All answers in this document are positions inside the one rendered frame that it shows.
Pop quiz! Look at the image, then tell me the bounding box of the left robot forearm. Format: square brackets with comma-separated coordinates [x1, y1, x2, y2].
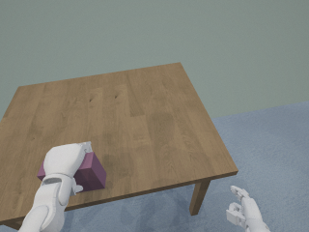
[17, 173, 73, 232]

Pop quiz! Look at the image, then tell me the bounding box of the robot left hand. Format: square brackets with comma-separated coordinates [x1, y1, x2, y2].
[43, 141, 93, 196]

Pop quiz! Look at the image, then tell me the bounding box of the table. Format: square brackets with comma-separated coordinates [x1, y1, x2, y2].
[0, 62, 239, 230]

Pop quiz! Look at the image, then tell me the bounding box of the sponge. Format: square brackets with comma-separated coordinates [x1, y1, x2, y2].
[37, 152, 107, 193]

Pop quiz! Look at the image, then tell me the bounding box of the right robot forearm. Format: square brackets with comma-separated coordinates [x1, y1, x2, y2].
[244, 218, 270, 232]

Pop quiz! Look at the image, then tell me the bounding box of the robot right hand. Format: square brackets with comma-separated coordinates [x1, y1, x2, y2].
[226, 186, 263, 229]

